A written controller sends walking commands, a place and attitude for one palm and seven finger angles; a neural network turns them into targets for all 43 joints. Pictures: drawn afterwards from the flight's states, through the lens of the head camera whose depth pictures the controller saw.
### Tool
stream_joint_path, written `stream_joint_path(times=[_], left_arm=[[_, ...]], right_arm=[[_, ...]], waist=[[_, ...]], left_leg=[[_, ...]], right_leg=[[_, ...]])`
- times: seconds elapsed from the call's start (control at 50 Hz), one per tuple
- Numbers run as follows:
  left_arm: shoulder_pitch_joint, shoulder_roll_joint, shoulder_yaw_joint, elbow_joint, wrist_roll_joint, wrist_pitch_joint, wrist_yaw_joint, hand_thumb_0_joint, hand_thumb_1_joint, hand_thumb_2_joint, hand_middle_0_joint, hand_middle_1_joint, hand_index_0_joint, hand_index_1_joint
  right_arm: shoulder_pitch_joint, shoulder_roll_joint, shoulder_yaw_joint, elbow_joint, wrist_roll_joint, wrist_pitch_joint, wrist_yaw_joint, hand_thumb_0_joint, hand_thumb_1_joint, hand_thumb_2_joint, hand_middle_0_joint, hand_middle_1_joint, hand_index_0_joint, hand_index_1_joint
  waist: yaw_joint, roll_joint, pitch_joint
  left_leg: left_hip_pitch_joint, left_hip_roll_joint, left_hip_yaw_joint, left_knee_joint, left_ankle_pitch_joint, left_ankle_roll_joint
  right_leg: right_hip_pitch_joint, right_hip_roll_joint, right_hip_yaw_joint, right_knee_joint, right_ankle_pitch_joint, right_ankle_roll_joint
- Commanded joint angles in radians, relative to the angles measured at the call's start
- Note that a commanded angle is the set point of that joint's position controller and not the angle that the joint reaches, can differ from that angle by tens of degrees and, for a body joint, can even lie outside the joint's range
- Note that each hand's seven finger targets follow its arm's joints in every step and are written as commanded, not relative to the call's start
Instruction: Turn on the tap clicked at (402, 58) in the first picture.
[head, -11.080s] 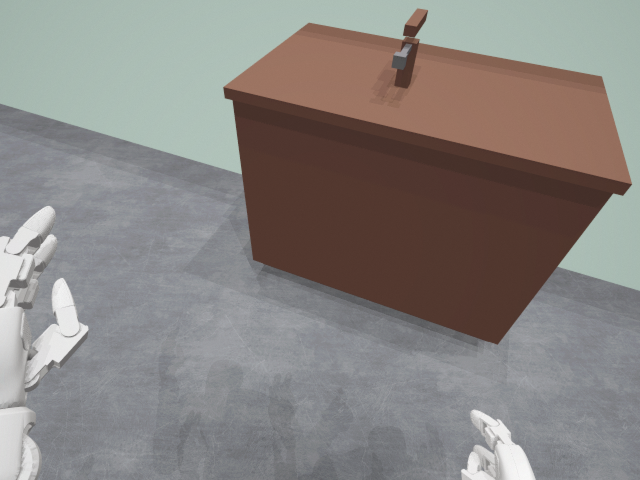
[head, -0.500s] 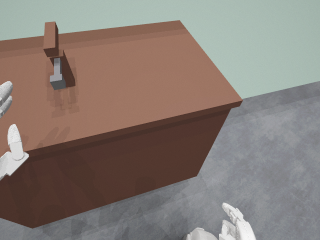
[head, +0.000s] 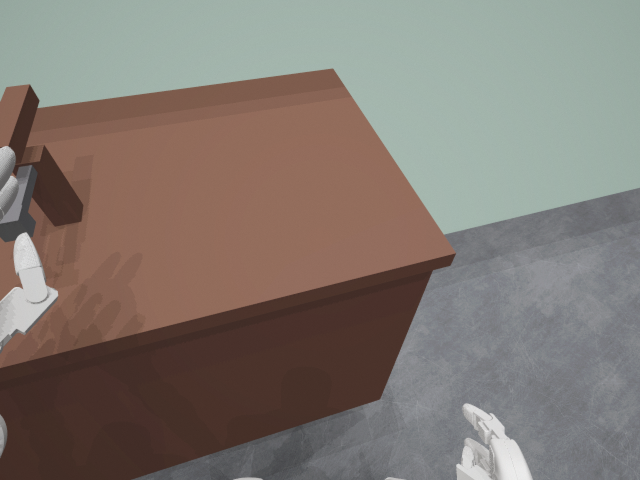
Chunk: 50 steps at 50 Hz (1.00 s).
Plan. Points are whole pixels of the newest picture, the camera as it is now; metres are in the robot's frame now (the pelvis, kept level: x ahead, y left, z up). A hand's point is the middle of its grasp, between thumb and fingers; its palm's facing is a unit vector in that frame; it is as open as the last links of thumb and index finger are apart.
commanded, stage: come to a stop and stand still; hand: left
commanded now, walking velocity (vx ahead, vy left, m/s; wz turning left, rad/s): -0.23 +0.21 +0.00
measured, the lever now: (13, 223) +0.35 +0.37 +0.15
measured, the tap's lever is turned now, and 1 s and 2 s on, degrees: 0 0 0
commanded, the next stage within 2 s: look again from close up in 1.20 s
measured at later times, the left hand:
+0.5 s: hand (31, 254) +0.26 +0.27 +0.21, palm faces +0.47 -0.81 -0.34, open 7.4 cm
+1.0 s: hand (71, 243) +0.29 +0.26 +0.19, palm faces +0.34 -0.87 -0.35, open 7.4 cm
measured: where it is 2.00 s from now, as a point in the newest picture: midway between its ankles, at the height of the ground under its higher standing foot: outside the picture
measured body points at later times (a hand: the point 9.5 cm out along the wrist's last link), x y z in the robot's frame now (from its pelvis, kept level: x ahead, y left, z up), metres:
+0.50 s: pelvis +0.01 +0.01 +0.02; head +0.03 +0.01 +0.47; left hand +0.23 +0.31 +0.22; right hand +0.19 -0.21 -0.06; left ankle +0.06 +0.11 -0.72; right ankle +0.06 -0.11 -0.72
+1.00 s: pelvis +0.06 +0.02 +0.02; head +0.08 +0.04 +0.47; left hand +0.27 +0.30 +0.20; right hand +0.23 -0.21 -0.04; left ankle +0.06 +0.11 -0.72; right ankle +0.06 -0.11 -0.72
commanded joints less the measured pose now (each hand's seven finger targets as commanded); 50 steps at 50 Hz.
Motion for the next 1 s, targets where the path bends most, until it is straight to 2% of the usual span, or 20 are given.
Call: stream_joint_path(times=[0.0,0.04,0.12,0.18,0.22,0.24,0.32,0.34,0.36,0.38,0.4,0.42,0.48,0.5,0.54,0.6,0.64,0.72,0.8,0.98], left_arm=[[0.009,0.186,0.143,-0.224,-0.018,-0.038,0.031,0.0,0.9,0.9,-0.2,-0.3,-0.2,-0.3],[0.036,0.173,0.148,-0.245,-0.009,-0.048,0.048,0.0,0.9,0.9,-0.2,-0.3,-0.2,-0.3],[0.033,0.16,0.131,-0.269,-0.01,-0.042,0.06,0.0,0.9,0.9,-0.2,-0.3,-0.2,-0.3],[-0.008,0.152,0.114,-0.234,-0.007,-0.041,0.054,0.0,0.9,0.9,-0.2,-0.3,-0.2,-0.3],[-0.011,0.106,0.077,-0.17,-0.006,-0.038,0.042,0.0,0.9,0.9,-0.2,-0.3,-0.2,-0.3],[-0.047,0.097,0.063,-0.155,0.003,-0.041,0.039,0.0,0.9,0.9,-0.2,-0.3,-0.2,-0.3],[-0.081,0.074,0.016,-0.133,0.017,-0.038,0.035,0.0,0.9,0.9,-0.2,-0.3,-0.2,-0.3],[-1.086,0.835,0.548,-0.278,0.155,-0.171,0.017,0.0,0.9,0.9,-0.2,-0.3,-0.2,-0.3],[-0.461,0.218,0.123,0.315,0.045,-0.112,-0.037,0.0,0.9,0.9,-0.2,-0.3,-0.2,-0.3],[-0.307,0.103,0.036,0.255,0.026,-0.112,-0.054,0.0,0.9,0.9,-0.2,-0.3,-0.2,-0.3],[-0.252,-0.01,-0.076,0.146,-0.011,-0.12,-0.056,0.0,0.9,0.9,-0.2,-0.3,-0.2,-0.3],[-0.271,0.064,-0.031,0.028,-0.008,-0.131,-0.043,0.0,0.9,0.9,-0.2,-0.3,-0.2,-0.3],[-0.13,0.119,0.012,-0.068,-0.01,-0.127,-0.037,0.0,0.9,0.9,-0.2,-0.3,-0.2,-0.3],[-0.069,0.141,0.053,-0.063,-0.017,-0.12,-0.03,0.0,0.9,0.9,-0.2,-0.3,-0.2,-0.3],[-0.088,0.15,0.088,-0.079,-0.013,-0.124,-0.029,0.0,0.9,0.9,-0.2,-0.3,-0.2,-0.3],[-0.12,0.194,0.151,-0.092,-0.011,-0.13,-0.023,0.0,0.9,0.9,-0.2,-0.3,-0.2,-0.3],[-0.128,0.149,0.119,-0.074,-0.011,-0.133,-0.027,0.0,0.9,0.9,-0.2,-0.3,-0.2,-0.3],[-0.123,0.104,0.066,-0.091,-0.007,-0.132,-0.031,0.0,0.9,0.9,-0.2,-0.3,-0.2,-0.3],[-0.116,0.082,0.028,-0.115,0.001,-0.114,-0.029,0.0,0.9,0.9,-0.2,-0.3,-0.2,-0.3],[-0.069,0.108,0.073,-0.134,-0.016,-0.098,-0.023,0.0,0.9,0.9,-0.2,-0.3,-0.2,-0.3]], right_arm=[[-0.097,-0.1,-0.039,-0.135,0.019,-0.056,-0.022,0.0,-0.9,-0.9,0.2,0.3,0.2,0.3],[-0.118,-0.076,-0.019,-0.139,0.007,-0.039,-0.04,0.0,-0.9,-0.9,0.2,0.3,0.2,0.3],[-0.09,-0.092,-0.04,-0.133,-0.001,-0.031,-0.054,0.0,-0.9,-0.9,0.2,0.3,0.2,0.3],[-0.104,-0.133,-0.059,-0.152,0.01,-0.04,-0.062,0.0,-0.9,-0.9,0.2,0.3,0.2,0.3],[-0.11,-0.13,-0.038,-0.148,0.008,-0.05,-0.066,0.0,-0.9,-0.9,0.2,0.3,0.2,0.3],[-0.115,-0.126,-0.033,-0.149,0.006,-0.056,-0.067,0.0,-0.9,-0.9,0.2,0.3,0.2,0.3],[-0.096,-0.126,-0.034,-0.144,0.002,-0.076,-0.065,0.0,-0.9,-0.9,0.2,0.3,0.2,0.3],[-0.007,-0.151,-0.049,-0.126,-0.054,-0.146,-0.049,0.0,-0.9,-0.9,0.2,0.3,0.2,0.3],[-0.049,-0.04,-0.012,-0.068,-0.008,-0.139,-0.041,0.0,-0.9,-0.9,0.2,0.3,0.2,0.3],[-0.01,-0.107,-0.051,-0.129,0.007,-0.144,-0.027,0.0,-0.9,-0.9,0.2,0.3,0.2,0.3],[-0.042,-0.094,-0.047,-0.133,0.023,-0.142,-0.004,0.0,-0.9,-0.9,0.2,0.3,0.2,0.3],[-0.018,-0.135,-0.06,-0.133,0.01,-0.14,0.007,0.0,-0.9,-0.9,0.2,0.3,0.2,0.3],[-0.077,-0.126,-0.048,-0.165,0.004,-0.131,0.01,0.0,-0.9,-0.9,0.2,0.3,0.2,0.3],[-0.099,-0.129,-0.042,-0.166,0.009,-0.124,0.009,0.0,-0.9,-0.9,0.2,0.3,0.2,0.3],[-0.097,-0.133,-0.039,-0.183,0.008,-0.118,0.001,0.0,-0.9,-0.9,0.2,0.3,0.2,0.3],[-0.108,-0.129,-0.04,-0.185,0.011,-0.116,-0.009,0.0,-0.9,-0.9,0.2,0.3,0.2,0.3],[-0.087,-0.124,-0.043,-0.183,0.008,-0.122,-0.011,0.0,-0.9,-0.9,0.2,0.3,0.2,0.3],[-0.074,-0.135,-0.052,-0.161,0.006,-0.139,-0.002,0.0,-0.9,-0.9,0.2,0.3,0.2,0.3],[-0.086,-0.136,-0.054,-0.143,0.006,-0.138,0.006,0.0,-0.9,-0.9,0.2,0.3,0.2,0.3],[-0.102,-0.13,-0.056,-0.168,0.002,-0.088,-0.006,0.0,-0.9,-0.9,0.2,0.3,0.2,0.3]], waist=[[0.023,-0.223,-0.191],[0.027,-0.191,-0.224],[0.014,-0.161,-0.22],[0.034,-0.008,-0.181],[0.031,0.176,-0.135],[0.034,0.197,-0.121],[0.036,0.068,-0.157],[0.081,-0.083,0.047],[0.044,-0.146,-0.128],[0.075,-0.082,-0.119],[0.054,0.055,-0.186],[0.042,0.036,-0.235],[0.062,-0.08,-0.17],[0.061,-0.053,-0.156],[0.054,-0.025,-0.133],[0.052,0.07,-0.133],[0.049,0.1,-0.135],[0.039,0.022,-0.175],[0.037,0.026,-0.199],[0.037,0.028,-0.213]], left_leg=[[-0.14,-0.05,-0.007,0.047,-0.051,0.009],[-0.056,-0.073,0.046,-0.081,0.031,0.01],[0.125,-0.107,0.063,-0.345,0.253,0.022],[0.095,0.008,-0.058,-0.456,0.301,0.071],[-0.014,0.07,-0.152,-0.613,0.153,0.093],[-0.08,0.093,-0.175,-0.657,0.089,0.105],[-0.054,0.014,-0.076,-0.58,0.074,0.078],[-0.151,-0.008,0.037,-0.358,0.234,0.104],[0.056,-0.156,0.014,-0.284,0.214,0.062],[0.105,-0.126,0.046,-0.313,0.204,0.045],[0.153,-0.111,0.053,-0.406,0.234,0.05],[0.154,-0.115,0.043,-0.434,0.244,0.044],[0.129,-0.095,-0.003,-0.506,0.121,0.064],[0.132,-0.073,-0.015,-0.55,0.117,0.066],[0.009,-0.028,-0.082,-0.646,0.019,0.081],[-0.024,0.005,-0.089,-0.679,0.037,0.091],[-0.036,0.008,-0.088,-0.664,0.071,0.091],[0.061,-0.037,-0.037,-0.569,0.265,0.068],[0.158,-0.054,-0.007,-0.522,0.462,0.046],[0.157,-0.052,-0.006,-0.506,0.521,0.049]], right_leg=[[0.264,-0.341,0.393,-0.213,0.591,-0.148],[0.24,-0.29,0.275,-0.189,0.532,-0.112],[0.119,-0.262,0.236,-0.203,0.18,-0.054],[0.059,-0.124,0.211,-0.176,-0.087,0.004],[0.111,-0.033,0.122,-0.074,-0.132,0.031],[0.165,-0.018,0.109,-0.039,-0.116,0.035],[0.226,-0.035,0.163,-0.179,-0.006,0.027],[0.026,-0.129,0.281,-0.338,0.059,0.054],[-0.032,-0.182,0.367,-0.356,-0.042,-0.051],[0.013,-0.195,0.462,-0.395,-0.002,-0.032],[0.112,-0.18,0.374,-0.318,0.069,-0.047],[0.162,-0.149,0.311,-0.3,-0.005,-0.034],[0.095,-0.094,0.271,-0.346,-0.254,-0.001],[0.092,-0.06,0.231,-0.318,-0.25,0.008],[0.174,-0.017,0.172,-0.243,-0.198,0.029],[0.237,0.003,0.133,-0.157,-0.064,0.035],[0.261,-0.01,0.128,-0.154,-0.022,0.03],[0.257,-0.022,0.141,-0.216,0.1,0.025],[0.231,-0.021,0.15,-0.223,0.208,0.023],[0.276,-0.031,0.152,-0.236,0.28,0.02]])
